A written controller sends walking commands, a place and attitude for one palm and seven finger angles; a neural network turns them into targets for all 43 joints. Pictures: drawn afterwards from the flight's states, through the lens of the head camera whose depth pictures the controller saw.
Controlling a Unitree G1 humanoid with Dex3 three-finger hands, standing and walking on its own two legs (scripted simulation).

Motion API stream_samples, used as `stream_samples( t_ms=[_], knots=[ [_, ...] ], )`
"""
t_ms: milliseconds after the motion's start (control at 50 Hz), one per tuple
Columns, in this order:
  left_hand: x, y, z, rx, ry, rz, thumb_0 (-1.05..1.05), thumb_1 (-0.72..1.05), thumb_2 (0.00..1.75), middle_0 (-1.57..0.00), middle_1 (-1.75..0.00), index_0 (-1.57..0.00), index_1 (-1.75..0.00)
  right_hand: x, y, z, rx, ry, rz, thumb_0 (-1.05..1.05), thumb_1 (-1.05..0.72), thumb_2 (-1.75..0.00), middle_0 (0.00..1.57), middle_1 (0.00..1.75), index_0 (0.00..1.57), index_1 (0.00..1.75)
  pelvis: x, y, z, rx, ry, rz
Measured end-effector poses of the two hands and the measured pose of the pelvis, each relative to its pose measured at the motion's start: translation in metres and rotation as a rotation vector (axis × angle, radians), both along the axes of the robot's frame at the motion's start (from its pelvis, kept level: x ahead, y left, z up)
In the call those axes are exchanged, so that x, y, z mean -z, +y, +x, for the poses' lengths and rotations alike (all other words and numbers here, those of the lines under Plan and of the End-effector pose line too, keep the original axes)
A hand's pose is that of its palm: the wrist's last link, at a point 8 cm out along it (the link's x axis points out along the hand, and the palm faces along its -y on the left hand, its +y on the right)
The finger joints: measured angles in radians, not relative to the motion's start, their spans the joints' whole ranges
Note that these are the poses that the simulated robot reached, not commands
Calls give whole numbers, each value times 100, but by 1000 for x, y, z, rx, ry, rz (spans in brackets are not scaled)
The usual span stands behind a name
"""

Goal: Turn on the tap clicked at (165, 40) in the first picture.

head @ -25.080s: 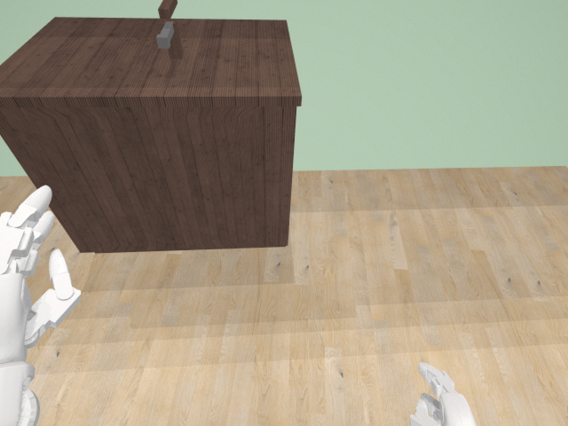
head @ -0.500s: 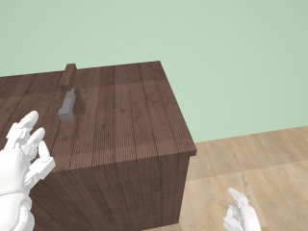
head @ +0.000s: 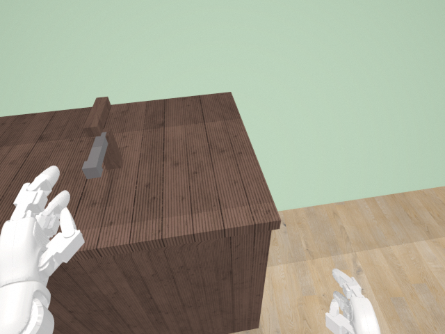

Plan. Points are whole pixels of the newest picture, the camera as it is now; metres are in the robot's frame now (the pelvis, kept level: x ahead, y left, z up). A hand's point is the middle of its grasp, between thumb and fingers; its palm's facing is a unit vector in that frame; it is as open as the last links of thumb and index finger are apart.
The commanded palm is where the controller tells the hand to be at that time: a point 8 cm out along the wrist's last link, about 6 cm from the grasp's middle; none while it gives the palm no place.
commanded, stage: turn the palm inward beside the body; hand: left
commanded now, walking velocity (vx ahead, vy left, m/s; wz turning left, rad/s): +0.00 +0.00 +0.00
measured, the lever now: (92, 169) +0.37 +0.33 +0.12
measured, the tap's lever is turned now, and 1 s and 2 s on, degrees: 0 0 0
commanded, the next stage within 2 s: reach beside the lever's end, fingers flat in 0.22 s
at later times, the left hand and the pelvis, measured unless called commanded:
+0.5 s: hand (76, 233) +0.19 +0.24 +0.17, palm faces +0.49 -0.86 -0.13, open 7.4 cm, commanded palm +0.15 +0.28 +0.18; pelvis +0.00 -0.01 +0.00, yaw +0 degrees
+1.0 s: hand (72, 217) +0.22 +0.27 +0.15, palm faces +0.51 -0.85 -0.11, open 7.5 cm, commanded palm +0.19 +0.32 +0.16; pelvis +0.00 +0.01 +0.00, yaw -1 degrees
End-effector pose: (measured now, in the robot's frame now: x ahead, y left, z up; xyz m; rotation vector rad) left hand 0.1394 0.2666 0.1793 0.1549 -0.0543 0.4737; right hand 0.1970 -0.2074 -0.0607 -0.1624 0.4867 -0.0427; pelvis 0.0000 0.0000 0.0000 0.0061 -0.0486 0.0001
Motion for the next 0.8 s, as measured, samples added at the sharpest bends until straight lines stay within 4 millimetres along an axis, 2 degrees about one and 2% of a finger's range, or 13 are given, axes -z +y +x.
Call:
stream_samples(
  t_ms=[340,480,600,800],
  knots=[
    [0,-5,3,-1,-1,-3,2,90,90,-21,-30,-20,-30,1,-9,1,11,7,-4,2,-90,-90,20,30,20,30,0,-5,4,0,0,2],
    [4,5,4,-27,9,-6,2,89,90,-21,-30,-20,-30,3,-11,-2,23,20,-6,2,-90,-90,20,30,20,30,-1,-6,2,0,-1,1],
    [9,17,13,-49,10,-20,2,89,90,-21,-30,-20,-30,5,-12,-7,31,36,-16,2,-90,-90,20,30,20,30,-1,-5,0,-3,0,-1],
    [12,23,35,-28,18,-28,2,90,90,-20,-30,-20,-30,6,-12,-12,56,56,-23,2,-90,-90,20,30,20,30,-3,1,1,8,9,0]
  ],
)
